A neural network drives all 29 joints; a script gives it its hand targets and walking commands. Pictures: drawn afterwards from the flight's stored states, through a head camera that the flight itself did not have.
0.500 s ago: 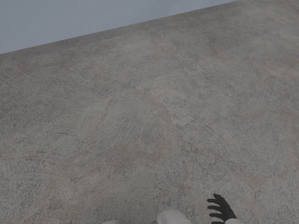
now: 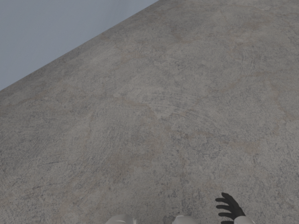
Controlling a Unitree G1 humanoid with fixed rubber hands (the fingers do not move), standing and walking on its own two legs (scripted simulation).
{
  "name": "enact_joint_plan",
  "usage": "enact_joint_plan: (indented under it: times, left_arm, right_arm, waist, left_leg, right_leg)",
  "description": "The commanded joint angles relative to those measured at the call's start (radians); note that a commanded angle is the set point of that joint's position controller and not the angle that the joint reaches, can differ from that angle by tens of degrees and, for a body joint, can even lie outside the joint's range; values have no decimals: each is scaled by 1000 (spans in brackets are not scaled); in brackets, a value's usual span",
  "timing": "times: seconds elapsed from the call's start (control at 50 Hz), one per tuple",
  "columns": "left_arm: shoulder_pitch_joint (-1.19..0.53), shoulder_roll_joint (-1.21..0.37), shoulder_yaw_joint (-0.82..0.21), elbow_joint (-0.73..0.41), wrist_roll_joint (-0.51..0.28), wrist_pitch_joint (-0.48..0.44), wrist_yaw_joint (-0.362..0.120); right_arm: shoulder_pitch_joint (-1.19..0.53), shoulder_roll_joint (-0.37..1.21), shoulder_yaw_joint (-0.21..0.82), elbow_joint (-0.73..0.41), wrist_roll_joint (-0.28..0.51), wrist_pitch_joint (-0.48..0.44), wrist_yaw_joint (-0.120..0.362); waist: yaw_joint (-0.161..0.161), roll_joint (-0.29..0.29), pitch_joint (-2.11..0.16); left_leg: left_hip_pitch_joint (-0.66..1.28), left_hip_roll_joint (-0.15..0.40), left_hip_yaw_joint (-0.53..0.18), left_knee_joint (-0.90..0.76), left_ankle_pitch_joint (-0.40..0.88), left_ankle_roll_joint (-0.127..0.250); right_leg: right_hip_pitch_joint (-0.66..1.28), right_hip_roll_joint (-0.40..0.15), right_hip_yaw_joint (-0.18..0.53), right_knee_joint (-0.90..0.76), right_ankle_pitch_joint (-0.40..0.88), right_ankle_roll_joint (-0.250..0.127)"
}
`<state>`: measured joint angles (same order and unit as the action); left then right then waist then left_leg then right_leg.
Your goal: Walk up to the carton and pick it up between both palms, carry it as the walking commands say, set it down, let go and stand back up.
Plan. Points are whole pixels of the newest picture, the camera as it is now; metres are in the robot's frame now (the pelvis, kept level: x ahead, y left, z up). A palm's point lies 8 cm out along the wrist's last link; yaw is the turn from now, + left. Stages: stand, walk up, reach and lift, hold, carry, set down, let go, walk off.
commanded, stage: walk up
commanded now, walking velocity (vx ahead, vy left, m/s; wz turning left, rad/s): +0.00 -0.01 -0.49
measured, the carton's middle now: out of the picture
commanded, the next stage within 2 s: none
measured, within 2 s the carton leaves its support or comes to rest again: neither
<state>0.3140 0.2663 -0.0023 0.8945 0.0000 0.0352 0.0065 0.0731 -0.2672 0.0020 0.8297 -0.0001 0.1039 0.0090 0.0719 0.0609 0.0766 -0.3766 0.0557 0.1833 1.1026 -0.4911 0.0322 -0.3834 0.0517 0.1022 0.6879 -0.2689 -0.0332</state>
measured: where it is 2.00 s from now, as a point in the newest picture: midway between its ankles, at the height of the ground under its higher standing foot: outside the picture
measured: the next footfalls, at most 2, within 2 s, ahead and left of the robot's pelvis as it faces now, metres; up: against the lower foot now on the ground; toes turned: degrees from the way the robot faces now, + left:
left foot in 0.26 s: +0.04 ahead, +0.15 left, +0.00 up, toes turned +3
right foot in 0.76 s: +0.02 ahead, -0.05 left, +0.00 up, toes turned -17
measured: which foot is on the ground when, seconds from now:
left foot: up 0.00-0.24, down 0.26-0.76, up 0.78-1.00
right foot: down 0.00-0.26, up 0.28-0.74, down 0.76-1.00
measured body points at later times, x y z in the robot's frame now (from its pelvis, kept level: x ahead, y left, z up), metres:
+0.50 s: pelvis -0.03 +0.08 +0.01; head -0.01 +0.10 +0.46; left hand +0.05 +0.33 -0.14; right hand +0.07 -0.18 -0.10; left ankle +0.00 +0.15 -0.72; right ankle -0.09 -0.03 -0.61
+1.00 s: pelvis -0.05 +0.07 +0.01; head -0.05 +0.03 +0.46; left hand +0.08 +0.32 -0.10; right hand -0.02 -0.20 -0.13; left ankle -0.08 +0.22 -0.66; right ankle -0.01 -0.04 -0.72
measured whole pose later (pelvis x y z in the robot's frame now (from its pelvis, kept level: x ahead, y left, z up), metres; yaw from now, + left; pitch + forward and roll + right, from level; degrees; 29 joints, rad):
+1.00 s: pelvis -0.05 +0.07 +0.01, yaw -24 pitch +2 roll +4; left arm 0.31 0.26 0.00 0.89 0.00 0.02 0.00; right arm 0.12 -0.26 0.00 0.83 0.00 0.11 0.00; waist 0.06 0.03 0.00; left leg -0.34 0.04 0.18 0.95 -0.48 0.04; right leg -0.42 0.04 0.12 0.53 -0.14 -0.05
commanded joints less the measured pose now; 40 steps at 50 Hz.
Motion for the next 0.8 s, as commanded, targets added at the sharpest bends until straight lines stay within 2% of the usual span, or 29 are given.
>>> enact_joint_plan:
  times: [0.0,0.02,0.06,0.1,0.12,0.14,0.16,0.18,0.2,0.22,0.24,0.26,0.28,0.3,0.34,0.36,0.38,0.44,0.46,0.5,0.54,0.6,0.62,0.64,0.68,0.72,0.74,0.76,0.78]
  left_arm:
    - [66,170,92,-55,22,-57,19]
    - [144,155,91,-26,20,-55,17]
    - [111,137,88,-38,21,-52,16]
    - [103,169,110,-53,20,-46,23]
    - [122,155,103,-45,32,-41,18]
    - [66,188,109,-70,33,-40,16]
    - [53,176,106,-77,32,-31,18]
    - [9,195,113,-93,36,-28,18]
    - [-63,181,110,-119,37,-15,10]
    - [-113,152,99,-152,34,-16,8]
    - [-56,64,84,-147,30,-18,8]
    - [-17,55,93,-147,42,-18,19]
    - [-11,97,109,-124,72,3,23]
    - [35,134,124,-104,47,14,4]
    - [50,125,111,-80,48,27,-18]
    - [26,142,113,-81,51,34,-16]
    - [14,148,115,-91,51,29,-18]
    - [-42,129,94,-107,30,17,-23]
    - [-55,108,91,-103,30,21,-23]
    - [-69,116,86,-108,26,20,-27]
    - [-53,90,90,-105,19,15,-24]
    - [-64,73,86,-118,17,9,-31]
    - [-31,64,87,-110,17,8,-31]
    - [-16,90,90,-99,17,8,-27]
    - [13,84,84,-104,12,7,-25]
    - [173,100,106,-22,24,-3,-21]
    - [216,159,113,-5,40,-5,-10]
    - [131,257,120,-42,50,-10,-7]
    - [88,295,133,-69,68,-13,1]
  right_arm:
    - [-49,-66,-80,-129,-17,-22,-20]
    - [-67,-49,-77,-142,-13,-28,-20]
    - [-59,-43,-73,-143,-7,-40,-11]
    - [-30,-38,-68,-161,6,-44,-16]
    - [-47,-36,-67,-151,1,-40,-14]
    - [34,-39,-72,-154,6,-35,-18]
    - [30,-37,-65,-135,3,-35,-16]
    - [50,-51,-70,-117,10,-32,-20]
    - [152,-37,-68,-102,13,-37,-20]
    - [213,-99,-91,-76,4,-32,-25]
    - [254,-190,-112,-58,-15,-33,-22]
    - [193,-224,-113,-105,-15,-39,-33]
    - [57,-239,-110,-117,-1,-38,-33]
    - [-81,-198,-99,-154,2,-38,-26]
    - [-125,-132,-88,-153,6,-46,-24]
    - [-97,-97,-84,-153,7,-48,-28]
    - [-35,-91,-83,-145,12,-52,-37]
    - [79,-96,-85,-126,-1,-60,-32]
    - [55,-88,-85,-134,-6,-63,-30]
    - [71,-93,-91,-121,-2,-64,-36]
    - [27,-103,-100,-126,-17,-73,-34]
    - [20,-122,-113,-108,-20,-67,-27]
    - [-3,-151,-118,-92,-35,-65,-24]
    - [-15,-135,-112,-89,-20,-58,-20]
    - [-16,-139,-108,-103,-19,-36,-15]
    - [-141,-138,-105,-122,-22,-18,-8]
    - [-170,-102,-89,-148,-13,-14,-1]
    - [-115,-75,-78,-184,-20,1,-1]
    - [-157,-65,-65,-196,-29,10,-3]
  waist:
    - [-36,-244,-174]
    - [-11,-258,-188]
    - [-12,-258,-207]
    - [-21,-283,-221]
    - [-8,-234,-213]
    - [-50,-333,-222]
    - [-47,-280,-226]
    - [-66,-335,-204]
    - [-122,-293,-209]
    - [-159,-194,-192]
    - [-149,123,-222]
    - [-118,194,-203]
    - [-72,128,-151]
    - [-2,89,-77]
    - [15,104,-19]
    - [-6,43,-33]
    - [-30,-7,-60]
    - [-71,119,-109]
    - [-65,96,-101]
    - [-74,85,-148]
    - [-35,112,-134]
    - [-36,95,-144]
    - [-20,162,-150]
    - [-13,74,-136]
    - [-16,90,-113]
    - [82,-7,-70]
    - [105,-247,-17]
    - [33,-455,48]
    - [30,-365,47]
  left_leg:
    - [-153,-46,-262,-102,18,-38]
    - [-138,-64,-253,-122,-13,-30]
    - [-131,-60,-233,-174,-18,-38]
    - [-46,-67,-252,-317,-101,-36]
    - [-2,-107,-205,-319,-87,-36]
    - [62,-68,-243,-334,-67,-31]
    - [114,-88,-205,-394,-65,-25]
    - [181,-86,-233,-494,-38,-10]
    - [357,-92,-155,-638,22,9]
    - [536,-28,-167,-772,124,37]
    - [565,199,-365,-858,-31,72]
    - [409,465,-474,-1007,-204,95]
    - [201,542,-443,-1050,-265,107]
    - [59,457,-336,-1018,-191,108]
    - [125,313,-154,-920,-6,77]
    - [202,290,-116,-887,91,76]
    - [259,294,-102,-872,138,67]
    - [486,311,-117,-786,378,87]
    - [449,336,-97,-781,432,105]
    - [477,362,-95,-789,342,118]
    - [418,367,-80,-775,415,110]
    - [384,388,-61,-696,434,104]
    - [376,389,-60,-682,423,92]
    - [301,396,-57,-693,324,83]
    - [210,341,-24,-680,108,83]
    - [-55,254,42,-466,-113,25]
    - [-139,107,71,-230,-213,-4]
    - [-185,-56,-88,38,-214,-42]
    - [-105,-55,-255,151,-120,-45]
  right_leg:
    - [274,-219,468,-365,264,-115]
    - [327,-239,490,-351,395,-115]
    - [322,-234,421,-326,516,-131]
    - [315,-238,450,-297,579,-144]
    - [247,-235,481,-356,523,-150]
    - [170,-232,490,-361,453,-136]
    - [119,-219,468,-393,300,-113]
    - [35,-198,483,-401,192,-93]
    - [-109,-159,386,-398,76,-55]
    - [-319,-69,321,-346,-154,20]
    - [-436,67,106,-41,-262,31]
    - [-417,55,-38,283,-210,83]
    - [-356,-6,-81,511,-210,111]
    - [-264,-22,-78,667,-125,115]
    - [-283,-25,-73,730,-45,106]
    - [-305,-29,-80,738,-30,98]
    - [-300,-33,-68,739,-33,95]
    - [-329,-74,-80,603,-99,92]
    - [-320,-77,-102,597,-101,93]
    - [-271,-101,-101,528,-96,82]
    - [-219,-132,-65,454,-107,69]
    - [-167,-154,-77,301,-129,50]
    - [-125,-151,-90,217,-144,35]
    - [-55,-147,-111,219,-147,30]
    - [-14,-110,-150,124,-104,6]
    - [175,-103,-71,-48,-16,-53]
    - [124,-221,221,-243,2,-93]
    - [-100,-353,711,-513,-202,-172]
    - [-261,-398,829,-682,-534,-220]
